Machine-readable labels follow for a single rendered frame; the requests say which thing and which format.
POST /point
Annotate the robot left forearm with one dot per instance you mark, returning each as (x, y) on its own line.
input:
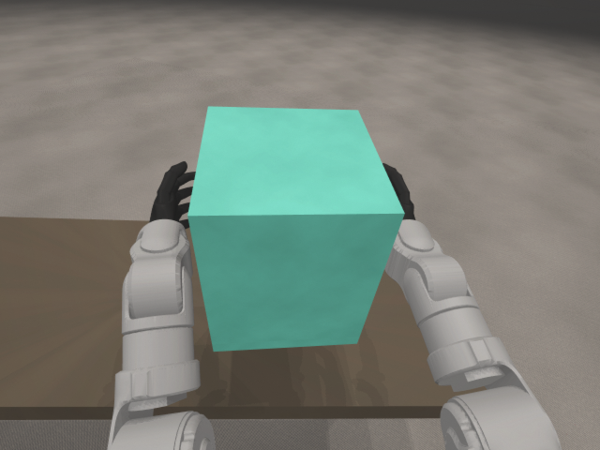
(157, 318)

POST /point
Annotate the robot left hand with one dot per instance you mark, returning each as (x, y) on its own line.
(168, 196)

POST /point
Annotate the table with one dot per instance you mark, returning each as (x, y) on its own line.
(61, 341)

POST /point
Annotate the right robot upper arm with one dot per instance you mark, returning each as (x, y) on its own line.
(503, 418)

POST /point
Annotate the carton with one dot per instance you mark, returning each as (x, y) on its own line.
(292, 218)

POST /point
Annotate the robot right hand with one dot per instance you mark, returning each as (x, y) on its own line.
(401, 190)

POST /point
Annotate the left robot upper arm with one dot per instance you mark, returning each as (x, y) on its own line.
(174, 431)

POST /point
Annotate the robot right forearm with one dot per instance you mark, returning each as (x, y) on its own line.
(462, 351)

